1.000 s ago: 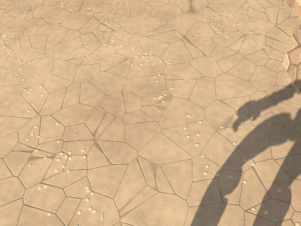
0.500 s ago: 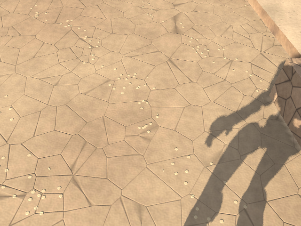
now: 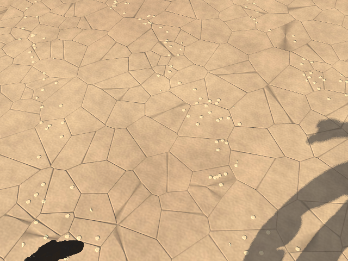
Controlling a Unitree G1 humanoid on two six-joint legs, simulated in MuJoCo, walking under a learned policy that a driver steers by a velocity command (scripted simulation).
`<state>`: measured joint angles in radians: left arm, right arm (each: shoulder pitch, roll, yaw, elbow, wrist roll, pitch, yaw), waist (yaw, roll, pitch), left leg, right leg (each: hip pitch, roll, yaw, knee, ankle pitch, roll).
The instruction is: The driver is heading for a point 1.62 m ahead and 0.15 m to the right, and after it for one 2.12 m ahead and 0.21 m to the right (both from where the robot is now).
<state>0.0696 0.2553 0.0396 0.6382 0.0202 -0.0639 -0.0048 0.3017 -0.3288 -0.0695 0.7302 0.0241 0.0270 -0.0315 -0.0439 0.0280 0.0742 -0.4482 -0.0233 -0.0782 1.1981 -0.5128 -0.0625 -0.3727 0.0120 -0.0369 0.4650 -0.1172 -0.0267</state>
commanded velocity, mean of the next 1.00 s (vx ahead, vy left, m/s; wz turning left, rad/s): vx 0.04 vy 0.00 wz -0.07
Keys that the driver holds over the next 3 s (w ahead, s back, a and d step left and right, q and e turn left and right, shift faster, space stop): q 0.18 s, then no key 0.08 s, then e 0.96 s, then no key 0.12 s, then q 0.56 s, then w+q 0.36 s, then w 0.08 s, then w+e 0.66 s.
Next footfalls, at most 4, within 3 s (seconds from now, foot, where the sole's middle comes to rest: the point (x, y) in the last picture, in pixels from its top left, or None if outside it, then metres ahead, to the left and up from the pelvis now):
0.30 left None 0.12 0.15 -0.77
0.74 right None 0.10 -0.08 -0.77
1.28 left None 0.18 0.13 -0.77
1.58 right None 0.07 -0.10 -0.77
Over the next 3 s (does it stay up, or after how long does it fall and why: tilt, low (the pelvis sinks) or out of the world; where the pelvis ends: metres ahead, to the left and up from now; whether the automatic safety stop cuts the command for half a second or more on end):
stays up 0.54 0.08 0.00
